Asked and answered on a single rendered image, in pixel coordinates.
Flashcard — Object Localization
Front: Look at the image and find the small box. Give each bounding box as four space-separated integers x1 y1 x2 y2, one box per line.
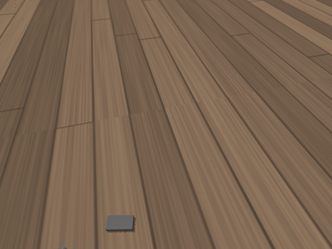
105 215 134 231

